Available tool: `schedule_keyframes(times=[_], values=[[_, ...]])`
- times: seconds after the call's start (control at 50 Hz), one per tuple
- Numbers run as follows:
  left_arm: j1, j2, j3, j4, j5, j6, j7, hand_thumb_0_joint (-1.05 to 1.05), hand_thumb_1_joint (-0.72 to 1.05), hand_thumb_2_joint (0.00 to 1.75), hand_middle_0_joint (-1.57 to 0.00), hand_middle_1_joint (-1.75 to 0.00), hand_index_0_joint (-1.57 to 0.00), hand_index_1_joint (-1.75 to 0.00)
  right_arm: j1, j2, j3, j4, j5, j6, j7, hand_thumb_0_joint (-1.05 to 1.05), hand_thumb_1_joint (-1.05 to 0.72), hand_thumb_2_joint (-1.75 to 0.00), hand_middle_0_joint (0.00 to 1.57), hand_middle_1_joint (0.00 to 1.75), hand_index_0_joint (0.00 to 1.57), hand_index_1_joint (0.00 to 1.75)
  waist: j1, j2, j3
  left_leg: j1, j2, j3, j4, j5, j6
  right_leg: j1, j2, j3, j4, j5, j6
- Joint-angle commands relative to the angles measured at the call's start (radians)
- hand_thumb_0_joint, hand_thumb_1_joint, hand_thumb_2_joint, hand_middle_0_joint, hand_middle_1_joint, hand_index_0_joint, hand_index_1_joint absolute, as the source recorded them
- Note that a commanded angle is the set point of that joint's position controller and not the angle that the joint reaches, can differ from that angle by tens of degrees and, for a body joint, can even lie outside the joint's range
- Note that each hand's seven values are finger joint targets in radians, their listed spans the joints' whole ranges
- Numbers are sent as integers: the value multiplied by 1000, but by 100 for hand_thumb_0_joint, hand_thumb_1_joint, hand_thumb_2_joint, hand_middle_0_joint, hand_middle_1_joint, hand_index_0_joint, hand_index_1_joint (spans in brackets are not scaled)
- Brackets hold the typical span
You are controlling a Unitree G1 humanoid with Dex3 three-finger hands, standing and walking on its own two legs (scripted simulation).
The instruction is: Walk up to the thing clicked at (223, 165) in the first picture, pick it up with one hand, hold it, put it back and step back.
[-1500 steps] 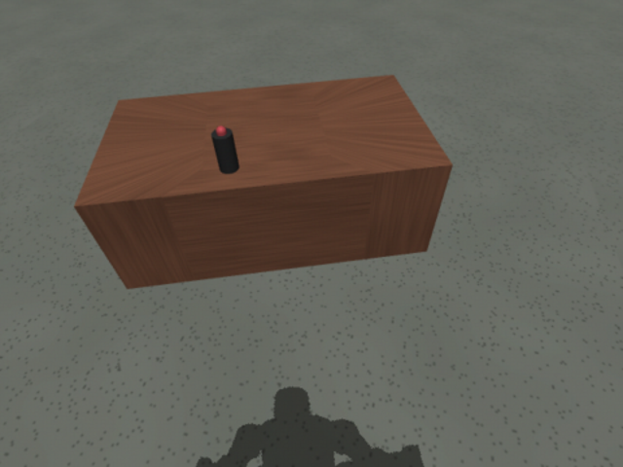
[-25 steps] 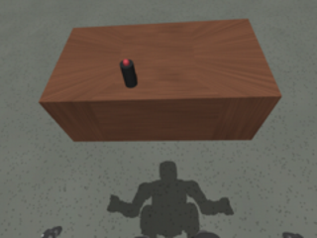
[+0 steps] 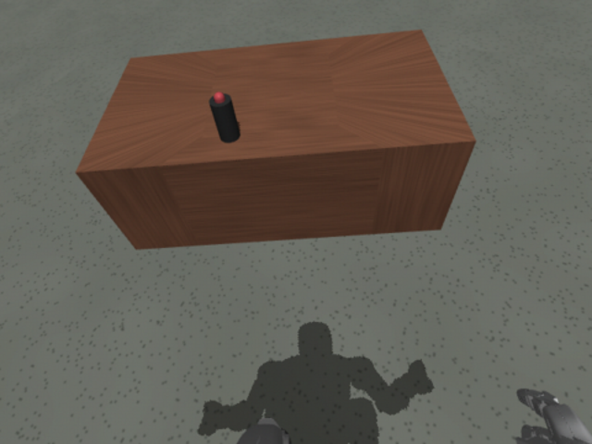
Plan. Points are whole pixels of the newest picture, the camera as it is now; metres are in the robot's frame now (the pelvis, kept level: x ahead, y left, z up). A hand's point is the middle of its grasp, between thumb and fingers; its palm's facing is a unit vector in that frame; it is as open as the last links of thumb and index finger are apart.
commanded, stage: step back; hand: left
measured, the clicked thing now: (224, 115) +1.06 +0.24 -0.22
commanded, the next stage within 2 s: stand in 1.12 s
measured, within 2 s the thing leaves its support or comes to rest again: neither
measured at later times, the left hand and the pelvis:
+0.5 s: hand out of the picture -0.02 +0.29 -0.13, palm faces +0.10 -0.92 -0.37, open 7.4 cm; pelvis -0.06 +0.01 +0.02, yaw +5 degrees
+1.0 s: hand out of the picture +0.04 +0.29 -0.14, palm faces +0.10 -0.91 -0.41, open 7.4 cm; pelvis +0.00 +0.01 +0.00, yaw +5 degrees
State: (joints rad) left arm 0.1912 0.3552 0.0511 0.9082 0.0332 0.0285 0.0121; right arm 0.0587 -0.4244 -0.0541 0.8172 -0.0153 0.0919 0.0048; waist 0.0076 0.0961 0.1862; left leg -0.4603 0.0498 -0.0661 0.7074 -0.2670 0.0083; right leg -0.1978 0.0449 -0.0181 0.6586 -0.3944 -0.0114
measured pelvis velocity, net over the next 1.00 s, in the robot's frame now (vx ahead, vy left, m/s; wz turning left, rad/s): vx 0.00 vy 0.01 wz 0.09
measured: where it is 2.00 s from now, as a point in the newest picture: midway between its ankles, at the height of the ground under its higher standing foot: outside the picture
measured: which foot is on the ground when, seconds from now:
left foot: up 0.00-0.32, down 0.34-0.66, up 0.68-0.94, down 0.96-1.00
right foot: down 0.00-0.38, up 0.40-0.60, down 0.62-1.00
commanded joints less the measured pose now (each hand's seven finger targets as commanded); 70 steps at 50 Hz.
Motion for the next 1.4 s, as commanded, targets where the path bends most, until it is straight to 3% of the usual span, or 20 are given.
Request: schedule_keyframes(times=[0.0, 0.06, 0.2, 0.3, 0.32, 0.36, 0.38, 0.44, 0.52, 0.6, 0.64, 0.66, 0.68, 0.74, 0.84, 0.92, 0.96, 1.0, 1.14, 1.38], values=[[-81, 416, 115, -126, 12, -30, 35, 0, 90, 90, -20, -30, -20, -30, -3, -200, -76, -81, 2, -9, -21, 0, -90, -90, 20, 30, 20, 30, 35, -340, -55, -25, -79, -206, 517, -302, -29, -363, -531, 624, -465, -112, -293], [-173, 266, 82, -124, 7, -38, 31, 0, 90, 90, -20, -30, -20, -30, 132, -156, -53, 8, 4, -23, -14, 0, -90, -90, 20, 30, 20, 30, -58, -204, -87, -24, -174, -129, 523, -137, -32, -209, -239, 166, -302, 128, -132], [32, 297, 111, -86, 24, -50, 11, 0, 90, 90, -20, -30, -20, -30, 70, -162, -44, 7, -19, -72, -2, 0, -90, -90, 20, 30, 20, 30, 92, -343, -176, -100, -54, -26, 97, -254, -60, 161, -295, 293, -338, -328, -162], [-34, 290, 91, -87, 10, -30, -5, 0, 90, 90, -20, -30, -20, -30, 237, -141, -53, 119, -24, -104, 5, 0, -90, -90, 20, 30, 20, 30, 0, -230, -190, 306, -104, 138, -369, -74, -2, -45, -240, 133, -195, -136, -115], [-22, 240, 72, -96, 12, -28, -6, 0, 90, 90, -20, -30, -20, -30, 277, -163, -69, 142, -32, -108, 0, 0, -90, -90, 20, 30, 20, 30, -19, -114, -206, 434, -70, 51, -367, -53, 11, -169, -207, 92, -67, -114, -81], [-102, 218, 65, -105, -8, -31, -7, 0, 90, 90, -20, -30, -20, -30, 221, -321, -91, 101, -42, -112, -7, 0, -90, -90, 20, 30, 20, 30, -53, 120, -94, 265, 294, -555, -543, -656, 210, -428, -61, -3, 236, -165, 0], [-129, 289, 83, -93, -1, -36, -11, 0, 90, 90, -20, -30, -20, -30, 161, -325, -92, 88, -25, -115, -4, 0, -90, -90, 20, 30, 20, 30, -43, 86, 2, 72, 336, -557, -579, -709, 258, -337, -109, 78, 312, -156, -7], [-34, 234, 68, -50, -16, -52, -32, 0, 90, 90, -20, -30, -20, -30, 79, -192, -52, 65, -39, -129, -3, 0, -90, -90, 20, 30, 20, 30, 11, 64, -9, 198, 155, -229, -475, -350, 162, -308, -94, 41, 175, -36, -15], [-55, 218, 66, -37, -9, -61, -38, 0, 90, 90, -20, -30, -20, -30, 155, -226, -73, 85, -35, -125, 4, 0, -90, -90, 20, 30, 20, 30, -43, 120, -66, 261, 155, -196, -429, -271, 170, -245, -72, -7, 57, -55, 3], [132, 206, 75, 42, -2, -89, -13, 0, 90, 90, -20, -30, -20, -30, 90, -151, -49, 60, -16, -101, 1, 0, -90, -90, 20, 30, 20, 30, 74, 17, -173, 115, 79, -23, -89, -50, 101, 156, -42, -20, -255, 139, -7], [137, 354, 110, 31, 12, -104, 3, 0, 90, 90, -20, -30, -20, -30, 121, -53, -15, 25, -4, -101, -9, 0, -90, -90, 20, 30, 20, 30, 66, -302, -176, -166, -123, 25, 245, -330, 12, 212, -387, 566, -414, 8, -122], [64, 392, 109, 1, 14, -98, 1, 0, 90, 90, -20, -30, -20, -30, 122, -146, -43, 45, -10, -98, -23, 0, -90, -90, 20, 30, 20, 30, 56, -227, -130, -92, -62, -68, 296, -373, 11, 50, -483, 658, -419, -91, -236], [25, 363, 105, -14, 8, -96, 0, 0, 90, 90, -20, -30, -20, -30, 132, -177, -57, 60, -10, -105, -24, 0, -90, -90, 20, 30, 20, 30, 34, -201, -78, -77, -30, -73, 318, -346, 14, -9, -478, 613, -405, -39, -276], [2, 257, 69, -10, -9, -110, 7, 0, 90, 90, -20, -30, -20, -30, 145, -124, -38, 94, 1, -113, -14, 0, -90, -90, 20, 30, 20, 30, 7, -173, -136, -37, -16, -57, 236, -212, 10, 70, -305, 255, -272, 473, -166], [19, 253, 57, -10, -21, -100, 19, 0, 90, 90, -20, -30, -20, -30, 113, -88, -27, 91, 0, -104, -17, 0, -90, -90, 20, 30, 20, 30, 19, -275, -214, 95, -22, 74, 21, -114, -5, 73, -272, 118, -139, 943, -133], [-52, 257, 49, -41, -31, -72, 23, 0, 90, 90, -20, -30, -20, -30, 143, -105, -39, 134, -5, -103, -20, 0, -90, -90, 20, 30, 20, 30, -21, -235, -249, 282, -37, 120, -227, 212, 13, -18, -219, 84, -17, 724, -80], [-25, 212, 33, -52, -38, -62, 24, 0, 90, 90, -20, -30, -20, -30, 117, -199, -62, 124, -16, -103, -28, 0, -90, -90, 20, 30, 20, 30, -12, -41, -307, 370, 155, -109, -241, 470, 111, -122, -111, 57, 122, 432, -20], [23, 204, 30, 3, -40, -42, 32, 0, 90, 90, -20, -30, -20, -30, -19, -223, -51, 97, -2, -100, -22, 0, -90, -90, 20, 30, 20, 30, 24, 63, -284, 185, 306, -224, -292, 348, 252, -18, -46, 15, 153, -101, -6], [-15, 249, 16, 67, -12, -82, 12, 0, 90, 90, -20, -30, -20, -30, -10, -113, -16, 135, 12, -112, -5, 0, -90, -90, 20, 30, 20, 30, -7, -76, -272, 221, 52, 1, -163, 242, 22, 73, -219, 196, -237, 389, -43], [-109, 211, -9, 141, -27, -72, -7, 0, 90, 90, -20, -30, -20, -30, -52, -131, 1, 214, 7, -129, 2, 0, -90, -90, 20, 30, 20, 30, -5, -90, -183, 341, 90, -18, -376, 159, 19, 32, -162, 98, -353, 224, -4]])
